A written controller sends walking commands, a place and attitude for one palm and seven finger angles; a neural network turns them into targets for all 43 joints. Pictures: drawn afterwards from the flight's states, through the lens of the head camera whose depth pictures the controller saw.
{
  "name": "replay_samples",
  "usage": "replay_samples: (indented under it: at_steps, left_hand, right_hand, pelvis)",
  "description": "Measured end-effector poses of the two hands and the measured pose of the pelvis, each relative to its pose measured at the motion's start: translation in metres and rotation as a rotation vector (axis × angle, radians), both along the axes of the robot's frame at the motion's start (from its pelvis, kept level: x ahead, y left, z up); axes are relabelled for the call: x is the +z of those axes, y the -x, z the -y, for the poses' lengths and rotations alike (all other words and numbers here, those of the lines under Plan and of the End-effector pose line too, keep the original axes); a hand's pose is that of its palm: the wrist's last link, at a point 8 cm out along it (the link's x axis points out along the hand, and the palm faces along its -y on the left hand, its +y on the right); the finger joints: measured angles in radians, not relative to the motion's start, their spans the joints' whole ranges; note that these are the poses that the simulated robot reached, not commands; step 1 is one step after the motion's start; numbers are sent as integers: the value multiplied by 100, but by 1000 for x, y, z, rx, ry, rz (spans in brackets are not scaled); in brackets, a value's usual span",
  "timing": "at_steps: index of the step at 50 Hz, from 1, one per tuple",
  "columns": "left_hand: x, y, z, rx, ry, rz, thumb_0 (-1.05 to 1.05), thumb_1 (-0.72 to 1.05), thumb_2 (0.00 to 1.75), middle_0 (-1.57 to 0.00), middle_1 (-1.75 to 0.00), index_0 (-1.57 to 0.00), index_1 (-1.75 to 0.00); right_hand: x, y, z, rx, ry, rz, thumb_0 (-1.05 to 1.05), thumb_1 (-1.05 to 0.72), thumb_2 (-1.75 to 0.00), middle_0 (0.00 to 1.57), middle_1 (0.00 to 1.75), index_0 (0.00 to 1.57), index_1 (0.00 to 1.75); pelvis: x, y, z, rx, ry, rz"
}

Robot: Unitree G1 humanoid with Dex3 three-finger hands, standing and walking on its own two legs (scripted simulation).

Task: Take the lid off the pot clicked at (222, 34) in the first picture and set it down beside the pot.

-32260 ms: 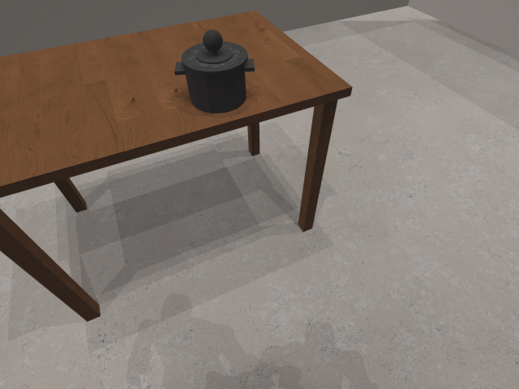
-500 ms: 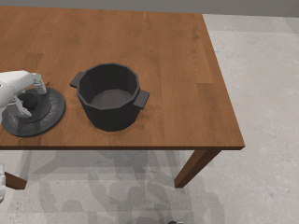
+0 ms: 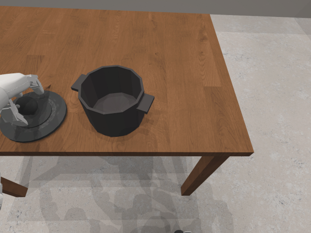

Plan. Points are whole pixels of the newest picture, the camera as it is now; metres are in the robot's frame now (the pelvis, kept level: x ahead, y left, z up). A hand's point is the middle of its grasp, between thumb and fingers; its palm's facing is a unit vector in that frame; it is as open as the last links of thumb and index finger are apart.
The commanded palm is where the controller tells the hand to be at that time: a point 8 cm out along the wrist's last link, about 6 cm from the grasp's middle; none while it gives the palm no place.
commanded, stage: raise the empty hand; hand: left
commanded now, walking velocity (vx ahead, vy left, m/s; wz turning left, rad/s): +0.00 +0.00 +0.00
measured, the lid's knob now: (26, 105) +0.43 +0.34 +0.05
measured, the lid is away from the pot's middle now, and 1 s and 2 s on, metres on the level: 0.23 0.23 0.23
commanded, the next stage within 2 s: draw the hand back to the body in 1.20 s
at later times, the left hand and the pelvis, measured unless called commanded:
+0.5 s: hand (4, 89) +0.41 +0.35 +0.13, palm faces -0.38 -0.09 -0.92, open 11.0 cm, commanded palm +0.42 +0.35 +0.19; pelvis +0.00 +0.00 +0.01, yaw +1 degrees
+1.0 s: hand out of the picture +0.41 +0.36 +0.18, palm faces -0.31 -0.08 -0.95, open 11.0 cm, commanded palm +0.41 +0.35 +0.25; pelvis +0.00 +0.01 +0.01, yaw +2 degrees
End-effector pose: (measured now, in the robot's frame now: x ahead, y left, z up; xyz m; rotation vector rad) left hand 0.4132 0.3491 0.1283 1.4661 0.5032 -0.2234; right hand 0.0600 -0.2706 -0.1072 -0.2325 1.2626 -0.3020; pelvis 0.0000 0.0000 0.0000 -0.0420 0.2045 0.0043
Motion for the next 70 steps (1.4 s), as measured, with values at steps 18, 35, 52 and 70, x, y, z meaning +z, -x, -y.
replay_samples:
  at_steps: [18,35,52,70]
  left_hand:
    - [42,-1,3,4,-15,65,0,1,62,-35,-88,-35,-88]
    - [75,-5,-8,33,-31,97,0,1,62,-35,-88,-35,-88]
    - [112,1,-6,47,-51,145,0,1,62,-35,-88,-35,-88]
    - [122,-7,3,66,-58,151,0,1,62,-35,-88,-35,-88]
  right_hand:
    - [1,-12,-11,22,-36,45,0,-90,-90,21,30,20,30]
    - [7,-16,-11,33,-30,47,0,-90,-90,21,30,21,30]
    - [9,-46,-25,92,-82,102,1,-90,-90,20,30,20,30]
    - [11,-40,-16,80,-77,106,0,-90,-90,21,30,20,30]
  pelvis:
    - [5,2,-4,9,-3,37]
    - [8,-2,-6,16,-3,51]
    - [12,-3,-9,30,-7,66]
    - [13,-3,-2,23,-13,70]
